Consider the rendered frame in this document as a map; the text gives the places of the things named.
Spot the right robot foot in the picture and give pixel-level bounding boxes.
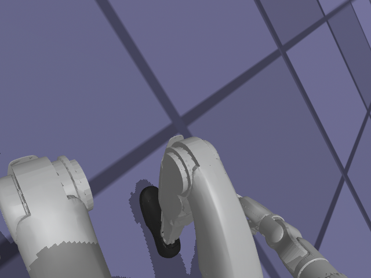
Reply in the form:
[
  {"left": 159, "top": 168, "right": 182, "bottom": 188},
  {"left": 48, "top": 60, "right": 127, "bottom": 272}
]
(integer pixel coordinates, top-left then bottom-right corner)
[{"left": 139, "top": 186, "right": 181, "bottom": 258}]

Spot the right robot hand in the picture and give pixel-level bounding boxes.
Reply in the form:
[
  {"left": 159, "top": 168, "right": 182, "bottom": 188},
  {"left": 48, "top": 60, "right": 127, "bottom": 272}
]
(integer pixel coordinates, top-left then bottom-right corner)
[{"left": 237, "top": 194, "right": 273, "bottom": 235}]

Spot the right robot arm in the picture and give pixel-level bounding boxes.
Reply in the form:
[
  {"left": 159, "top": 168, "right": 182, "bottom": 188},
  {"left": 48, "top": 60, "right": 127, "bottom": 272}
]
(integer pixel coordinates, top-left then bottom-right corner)
[{"left": 259, "top": 214, "right": 348, "bottom": 278}]

